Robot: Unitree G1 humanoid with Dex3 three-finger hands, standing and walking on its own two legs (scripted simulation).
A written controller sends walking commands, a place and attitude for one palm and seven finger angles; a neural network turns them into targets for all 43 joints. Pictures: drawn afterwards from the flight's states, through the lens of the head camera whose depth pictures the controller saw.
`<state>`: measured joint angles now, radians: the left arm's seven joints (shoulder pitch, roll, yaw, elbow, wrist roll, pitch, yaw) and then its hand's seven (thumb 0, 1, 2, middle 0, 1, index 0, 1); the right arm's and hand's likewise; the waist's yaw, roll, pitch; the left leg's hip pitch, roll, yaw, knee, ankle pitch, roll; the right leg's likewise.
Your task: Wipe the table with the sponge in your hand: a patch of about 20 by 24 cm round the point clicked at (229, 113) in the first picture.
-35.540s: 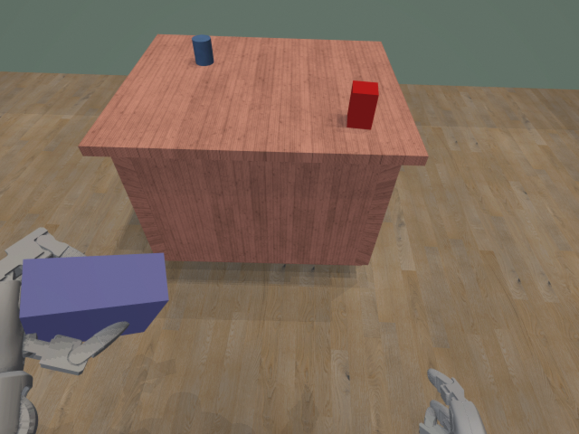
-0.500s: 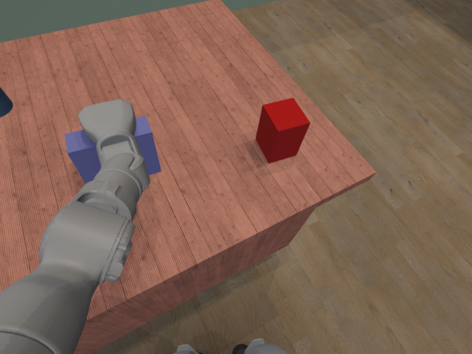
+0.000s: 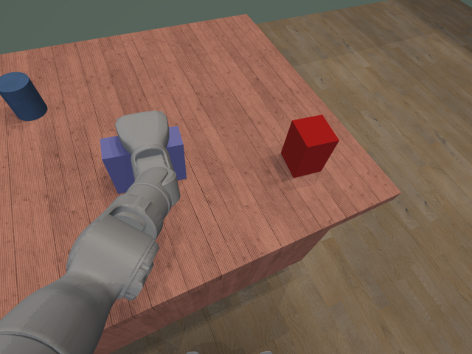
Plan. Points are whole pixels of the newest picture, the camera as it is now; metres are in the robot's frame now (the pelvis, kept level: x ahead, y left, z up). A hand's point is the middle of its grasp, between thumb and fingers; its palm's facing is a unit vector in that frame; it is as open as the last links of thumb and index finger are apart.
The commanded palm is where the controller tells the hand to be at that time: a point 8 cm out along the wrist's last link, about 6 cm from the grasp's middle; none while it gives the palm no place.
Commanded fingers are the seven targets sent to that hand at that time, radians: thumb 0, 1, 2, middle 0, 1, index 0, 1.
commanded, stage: wipe back along the third lane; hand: left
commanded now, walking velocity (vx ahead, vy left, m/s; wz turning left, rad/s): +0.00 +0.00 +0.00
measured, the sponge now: (148, 166) +0.47 +0.16 -0.02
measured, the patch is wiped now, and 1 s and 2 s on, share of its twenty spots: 1.00 1.00 1.00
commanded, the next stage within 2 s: slide back across to the middle lane in 1.94 s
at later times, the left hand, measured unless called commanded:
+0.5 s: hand (162, 171) +0.43 +0.13 +0.02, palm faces -0.07 +0.01 -1.00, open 9.3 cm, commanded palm +0.39 +0.10 +0.05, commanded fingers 0.00 0.10 1.30 -1.20 -1.60 -1.20 -1.60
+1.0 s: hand (172, 201) +0.37 +0.10 +0.02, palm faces -0.06 +0.00 -1.00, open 9.3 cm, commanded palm +0.33 +0.08 +0.04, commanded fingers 0.00 0.10 1.30 -1.20 -1.60 -1.20 -1.60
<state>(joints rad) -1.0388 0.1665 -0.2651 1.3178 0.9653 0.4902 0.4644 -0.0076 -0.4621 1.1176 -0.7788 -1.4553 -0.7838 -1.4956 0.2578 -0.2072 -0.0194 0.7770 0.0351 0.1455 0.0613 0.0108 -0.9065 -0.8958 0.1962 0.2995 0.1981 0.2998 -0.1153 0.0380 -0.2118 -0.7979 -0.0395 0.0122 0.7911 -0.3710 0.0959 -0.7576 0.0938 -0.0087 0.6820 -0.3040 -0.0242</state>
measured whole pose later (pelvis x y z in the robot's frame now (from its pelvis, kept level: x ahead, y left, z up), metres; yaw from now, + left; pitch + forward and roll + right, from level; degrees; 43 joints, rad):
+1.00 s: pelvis -0.01 -0.04 +0.02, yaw +1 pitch +11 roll -1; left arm -0.64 0.03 -0.39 1.06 0.96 0.50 0.49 -0.01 -0.45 1.11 -0.77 -1.47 -0.77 -1.51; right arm 0.11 -0.21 -0.02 0.74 0.05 0.25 0.01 0.01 -0.91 -0.90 0.19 0.30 0.20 0.30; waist 0.00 0.02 -0.19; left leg -0.49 -0.03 0.00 0.59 -0.29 0.04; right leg -0.48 0.10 -0.01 0.55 -0.25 -0.08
